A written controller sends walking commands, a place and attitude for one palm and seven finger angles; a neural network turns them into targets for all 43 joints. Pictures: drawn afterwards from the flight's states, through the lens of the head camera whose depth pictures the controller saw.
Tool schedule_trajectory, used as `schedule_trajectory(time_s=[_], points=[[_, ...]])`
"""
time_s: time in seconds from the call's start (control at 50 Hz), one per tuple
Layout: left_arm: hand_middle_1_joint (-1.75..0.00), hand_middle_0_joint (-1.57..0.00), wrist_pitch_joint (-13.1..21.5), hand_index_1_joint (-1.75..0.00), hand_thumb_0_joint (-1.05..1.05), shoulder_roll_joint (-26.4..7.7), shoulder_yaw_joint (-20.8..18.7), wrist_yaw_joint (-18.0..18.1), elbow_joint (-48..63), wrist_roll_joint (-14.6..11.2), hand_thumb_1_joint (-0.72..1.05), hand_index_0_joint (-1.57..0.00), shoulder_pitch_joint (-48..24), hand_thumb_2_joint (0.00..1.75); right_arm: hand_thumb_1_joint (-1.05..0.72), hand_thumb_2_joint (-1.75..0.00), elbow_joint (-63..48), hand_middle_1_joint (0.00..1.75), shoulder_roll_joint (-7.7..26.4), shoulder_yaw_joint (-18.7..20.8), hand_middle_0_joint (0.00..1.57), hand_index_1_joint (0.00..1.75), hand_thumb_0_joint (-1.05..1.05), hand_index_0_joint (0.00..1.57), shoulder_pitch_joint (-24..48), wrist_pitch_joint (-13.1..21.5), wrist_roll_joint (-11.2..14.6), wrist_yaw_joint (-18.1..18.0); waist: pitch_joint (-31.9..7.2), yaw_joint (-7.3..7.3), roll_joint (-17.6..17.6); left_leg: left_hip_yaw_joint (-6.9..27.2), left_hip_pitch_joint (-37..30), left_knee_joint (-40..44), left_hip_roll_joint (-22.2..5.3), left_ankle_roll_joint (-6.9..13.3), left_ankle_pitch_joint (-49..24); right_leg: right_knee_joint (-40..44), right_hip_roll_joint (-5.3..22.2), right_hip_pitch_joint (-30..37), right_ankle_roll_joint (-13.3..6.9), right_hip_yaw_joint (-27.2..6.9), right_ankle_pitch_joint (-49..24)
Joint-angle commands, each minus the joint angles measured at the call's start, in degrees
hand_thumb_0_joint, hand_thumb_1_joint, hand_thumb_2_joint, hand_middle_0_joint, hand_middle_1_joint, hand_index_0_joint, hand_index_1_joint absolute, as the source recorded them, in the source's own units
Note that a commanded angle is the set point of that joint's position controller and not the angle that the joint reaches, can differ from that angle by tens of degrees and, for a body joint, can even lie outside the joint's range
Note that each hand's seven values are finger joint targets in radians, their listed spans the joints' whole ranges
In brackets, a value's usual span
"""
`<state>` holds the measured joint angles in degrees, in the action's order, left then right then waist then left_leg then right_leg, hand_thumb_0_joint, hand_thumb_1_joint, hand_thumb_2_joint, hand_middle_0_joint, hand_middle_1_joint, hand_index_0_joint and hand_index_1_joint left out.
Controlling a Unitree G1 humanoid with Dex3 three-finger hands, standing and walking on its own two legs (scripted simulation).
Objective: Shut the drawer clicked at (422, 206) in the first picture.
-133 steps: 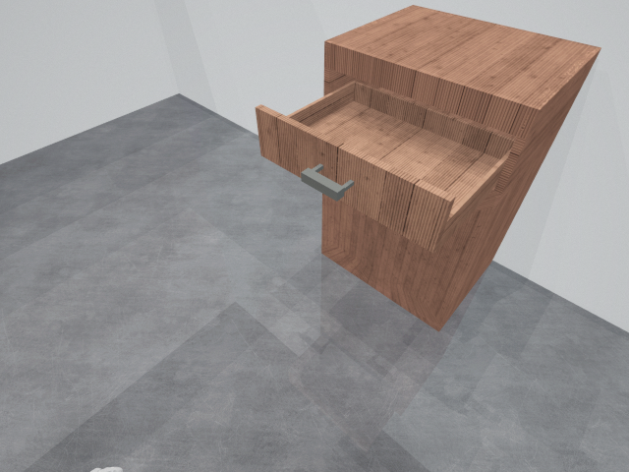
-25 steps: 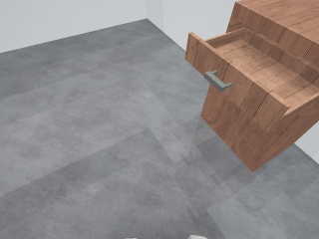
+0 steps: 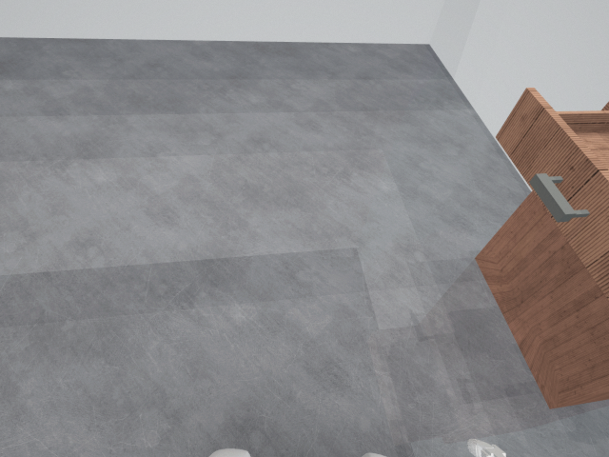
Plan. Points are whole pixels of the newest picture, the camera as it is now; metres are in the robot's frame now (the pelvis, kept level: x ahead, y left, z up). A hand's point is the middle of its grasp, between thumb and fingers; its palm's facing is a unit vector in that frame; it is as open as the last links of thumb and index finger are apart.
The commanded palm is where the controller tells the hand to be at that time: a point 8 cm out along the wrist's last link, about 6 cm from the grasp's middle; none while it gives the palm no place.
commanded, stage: walk to a spot facing it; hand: left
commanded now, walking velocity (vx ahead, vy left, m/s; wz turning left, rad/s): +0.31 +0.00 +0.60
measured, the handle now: (560, 196) +0.61 -0.46 -0.02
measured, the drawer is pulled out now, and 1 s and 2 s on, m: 0.29 0.29 0.29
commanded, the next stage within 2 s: turn to face it in 0.74 s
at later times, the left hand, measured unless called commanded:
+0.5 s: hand (172, 453) +0.13 +0.18 -0.13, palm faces +0.32 -0.91 -0.25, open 7.3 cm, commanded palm none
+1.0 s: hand (122, 435) +0.15 +0.27 -0.17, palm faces +0.59 -0.78 -0.22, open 7.3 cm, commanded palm none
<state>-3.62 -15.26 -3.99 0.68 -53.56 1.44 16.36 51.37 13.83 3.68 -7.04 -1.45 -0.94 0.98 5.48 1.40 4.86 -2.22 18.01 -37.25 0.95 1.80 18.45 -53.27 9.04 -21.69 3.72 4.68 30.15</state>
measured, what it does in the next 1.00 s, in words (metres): walks ahead, turning left: right foot, then left foot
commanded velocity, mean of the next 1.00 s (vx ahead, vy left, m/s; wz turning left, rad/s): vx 0.23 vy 0.00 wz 0.36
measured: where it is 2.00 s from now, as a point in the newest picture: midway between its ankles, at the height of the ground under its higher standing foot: (248, 397)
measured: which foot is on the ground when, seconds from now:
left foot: down 0.00-0.34, up 0.36-0.78, down 0.80-1.00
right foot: up 0.00-0.32, down 0.34-0.80, up 0.82-1.00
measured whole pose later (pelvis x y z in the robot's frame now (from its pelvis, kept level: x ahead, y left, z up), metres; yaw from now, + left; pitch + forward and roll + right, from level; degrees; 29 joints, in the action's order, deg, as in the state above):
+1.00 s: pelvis +0.25 +0.09 +0.01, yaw +31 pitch -2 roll +0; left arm 0.0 -13.3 -3.8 1.0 -56.9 1.4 16.1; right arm 53.4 9.7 1.1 -4.4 2.3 -0.8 -0.5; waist 6.8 3.7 3.1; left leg -6.5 16.4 -29.4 3.1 5.9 11.5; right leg -69.0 8.6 -30.8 3.4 1.5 19.1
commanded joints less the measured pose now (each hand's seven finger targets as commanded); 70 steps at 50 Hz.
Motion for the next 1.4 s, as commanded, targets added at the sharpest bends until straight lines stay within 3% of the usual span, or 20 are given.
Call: schedule_trajectory(time_s=[0.0,0.2,0.28,0.3,0.32,0.34,0.46,0.64,0.72,0.74,0.76,0.78,0.8,0.88,0.92,1.24,1.32,1.34,1.36,1.38], points=[[-0.3,-0.2,3.0,-0.3,0.0,-5.1,-1.4,-1.2,5.7,0.1,0.9,-0.2,-5.5,0.9,-0.9,-0.9,-1.6,0.3,11.5,2.4,0.2,0.3,0.0,0.2,-5.5,1.7,-0.2,-1.6,-2.9,-2.99,-15.8,23.8,-8.2,23.6,-14.2,8.3,10.9,-13.1,-1.5,-17.0,-0.2,-4.6,-6.9],[-0.3,-0.2,4.5,-0.3,0.0,-3.8,-0.9,-2.2,8.0,-0.2,0.9,-0.2,-9.6,0.9,-0.9,-0.9,0.3,0.3,10.9,2.6,0.2,0.3,0.0,0.2,-9.4,3.3,-0.4,-1.4,-2.2,-3.53,-11.6,25.3,-7.6,24.8,-11.4,10.1,7.7,9.2,-4.7,-9.6,0.4,-3.2,-10.9],[-0.3,-0.2,5.6,-0.3,0.0,-3.9,-1.6,-2.1,6.2,-0.3,0.9,-0.2,-0.7,0.9,-0.9,-0.9,-0.1,0.3,9.9,2.5,0.2,0.3,0.0,0.2,-6.3,2.9,-0.4,-1.5,-4.8,1.44,-9.5,23.6,3.7,14.9,-7.5,7.4,5.9,23.0,-8.8,13.2,-0.3,-1.0,-14.1],[-0.3,-0.2,6.3,-0.3,0.0,-6.9,-2.5,-1.5,4.5,0.0,0.9,-0.2,5.6,0.9,-0.9,-0.9,-0.4,0.3,7.8,2.2,0.2,0.3,0.0,0.2,-5.8,3.1,0.0,-1.3,-6.5,4.45,-3.1,19.9,13.1,5.6,-3.0,4.9,9.9,29.8,-4.4,25.5,-1.1,-6.0,-10.5],[-0.3,-0.2,7.1,-0.3,0.0,-14.3,-3.8,-0.5,4.0,0.8,0.9,-0.2,11.1,0.9,-0.9,-0.9,-1.7,0.3,2.6,1.1,0.2,0.3,0.0,0.2,-8.2,3.5,0.6,-0.8,-11.3,6.52,17.8,8.0,24.9,-17.3,4.7,0.3,14.4,41.1,15.1,36.4,-7.0,-30.4,7.7],[-0.3,-0.2,6.3,-0.3,0.0,-12.8,-3.2,-0.1,3.7,-0.4,0.9,-0.2,11.7,0.9,-0.9,-0.9,-3.2,0.3,5.3,2.1,0.2,0.3,0.0,0.2,-4.5,3.6,-0.7,-0.3,-6.3,5.61,9.5,7.1,28.1,-26.6,1.3,0.1,14.6,45.9,19.7,28.9,-9.5,-36.1,13.7],[-0.3,-0.2,8.6,-0.3,0.0,-2.1,-0.2,0.1,2.5,-0.1,0.9,-0.2,3.8,0.9,-0.9,-0.9,1.0,0.3,1.7,1.8,0.2,0.3,0.0,0.2,-5.3,2.0,-0.5,1.9,-0.8,-1.24,3.8,2.5,22.7,-33.0,-5.4,-1.6,-6.5,41.9,8.7,15.7,-7.2,-4.8,-20.5],[-0.3,-0.2,8.4,-0.3,0.0,-3.8,-0.3,0.9,-2.4,0.3,0.9,-0.2,10.8,0.9,-0.9,-0.9,-3.9,0.3,-0.8,-0.3,0.2,0.3,0.0,0.2,9.4,2.1,-0.4,3.2,1.1,2.21,3.4,-5.0,18.1,-7.7,-4.7,-0.8,-7.3,39.1,10.1,21.7,-7.6,5.9,-42.0],[-0.3,-0.2,7.8,-0.3,0.0,-7.0,-1.1,0.8,-2.7,0.2,0.9,-0.2,9.2,0.9,-0.9,-0.9,-2.3,0.3,2.1,0.5,0.2,0.3,0.0,0.2,1.2,2.8,-0.6,2.0,-5.1,-2.3,3.1,-8.5,1.0,-0.1,0.4,2.3,-2.5,23.3,11.8,22.6,-6.5,9.6,-60.2],[-0.3,-0.2,7.6,-0.3,0.0,-7.5,-1.3,0.6,-2.3,-0.2,0.9,-0.2,8.6,0.9,-0.9,-0.9,-0.7,0.3,4.5,1.3,0.2,0.3,0.0,0.2,-6.0,3.0,-0.9,1.5,-9.4,-6.14,1.1,-8.1,-10.6,5.2,1.6,3.1,-6.0,11.0,10.2,17.8,-5.0,12.0,-56.9],[-0.3,-0.2,7.5,-0.3,0.0,-5.9,-1.4,-0.2,-1.1,-0.6,0.9,-0.2,8.8,0.9,-0.9,-0.9,0.8,0.3,10.5,2.8,0.2,0.3,0.0,0.2,-13.8,3.1,-1.2,0.6,-16.5,-9.84,-6.8,4.1,-27.1,8.1,-7.1,6.5,-8.4,-6.6,6.5,4.9,-2.4,11.4,-37.7],[-0.3,-0.2,7.4,-0.3,0.0,-2.8,-1.0,-1.0,2.4,-1.1,0.9,-0.2,6.6,0.9,-0.9,-0.9,1.2,0.3,17.7,4.6,0.2,0.3,0.0,0.2,-17.8,3.5,-0.8,-0.1,-19.8,-10.52,-18.6,32.0,-35.2,13.2,-24.9,14.4,-23.2,-24.3,-2.8,-13.8,0.5,6.6,3.9],[-0.3,-0.2,7.2,-0.3,0.0,-3.9,-1.0,-0.7,4.6,-1.0,0.9,-0.2,1.6,0.9,-0.9,-0.9,2.0,0.3,18.3,4.5,0.2,0.3,0.0,0.2,-19.0,3.2,0.4,-0.3,-18.0,-10.82,-7.9,32.9,-33.6,14.6,-27.2,16.5,-31.5,-28.2,-2.0,-18.2,-0.6,-1.3,2.0],[-0.3,-0.2,4.7,-0.3,0.0,0.4,-0.1,-0.1,-2.2,0.2,0.9,-0.2,8.8,0.9,-0.9,-0.9,-1.5,0.3,5.6,0.2,0.2,0.3,0.0,0.2,-2.1,4.8,0.3,-1.7,-7.8,-0.55,-11.3,10.7,-6.3,20.1,-16.5,7.4,-26.2,-21.8,1.4,-9.3,-0.1,-3.7,-10.2],[-0.3,-0.2,3.7,-0.3,0.0,1.6,0.6,0.2,-4.6,0.0,0.9,-0.2,11.6,0.9,-0.9,-0.9,-0.2,0.3,3.5,-0.6,0.2,0.3,0.0,0.2,-2.5,5.1,0.4,-2.1,-9.0,0.83,-9.9,6.2,-4.8,20.8,-14.8,6.4,-31.7,-17.7,0.1,-5.2,-0.2,-3.7,-12.2],[-0.3,-0.2,1.3,-0.3,0.0,1.8,-0.6,-1.0,2.9,0.0,0.9,-0.2,-6.1,0.9,-0.9,-0.9,3.6,0.3,4.9,1.3,0.2,0.3,0.0,0.2,-9.8,2.7,-0.7,-3.4,-3.8,-3.71,-12.4,-0.8,-14.4,16.1,-21.4,7.9,-34.4,9.3,-5.3,-3.5,-1.4,0.0,-6.9],[-0.3,-0.2,2.4,-0.3,0.0,-0.6,-1.0,-1.3,2.4,0.1,0.9,-0.2,-1.3,0.9,-0.9,-0.9,3.9,0.3,6.1,2.0,0.2,0.3,0.0,0.2,-9.5,2.2,0.0,-3.0,-7.6,-0.66,-9.7,-6.5,-12.6,2.8,-18.6,2.3,-33.2,27.3,-6.7,9.9,-3.3,1.6,-20.2],[-0.3,-0.2,3.2,-0.3,0.0,-5.0,-1.9,-0.8,1.5,0.4,0.9,-0.2,2.6,0.9,-0.9,-0.9,3.0,0.3,4.4,1.6,0.2,0.3,0.0,0.2,-10.3,2.2,0.5,-2.7,-10.7,0.89,-0.5,-10.0,-1.1,-8.6,-14.8,-1.6,-21.5,30.2,1.4,22.5,-7.0,-9.1,-38.0],[-0.3,-0.2,3.6,-0.3,0.0,-9.9,-3.0,-0.1,0.4,0.1,0.9,-0.2,6.5,0.9,-0.9,-0.9,0.3,0.3,1.0,0.7,0.2,0.3,0.0,0.2,-6.9,2.2,0.5,-2.4,-10.6,2.78,10.3,-10.8,14.3,-21.8,-6.3,-5.3,15.6,30.5,14.8,29.0,-15.3,-24.6,-65.4],[-0.3,-0.2,3.4,-0.3,0.0,-9.3,-3.1,0.7,0.2,-0.9,0.9,-0.2,8.0,0.9,-0.9,-0.9,-0.5,0.3,2.7,0.5,0.2,0.3,0.0,0.2,-2.9,1.5,0.3,-3.2,-12.2,4.21,7.4,-0.8,15.2,-26.7,-6.6,-5.1,18.5,30.8,13.9,26.2,-17.9,-24.6,-67.4]])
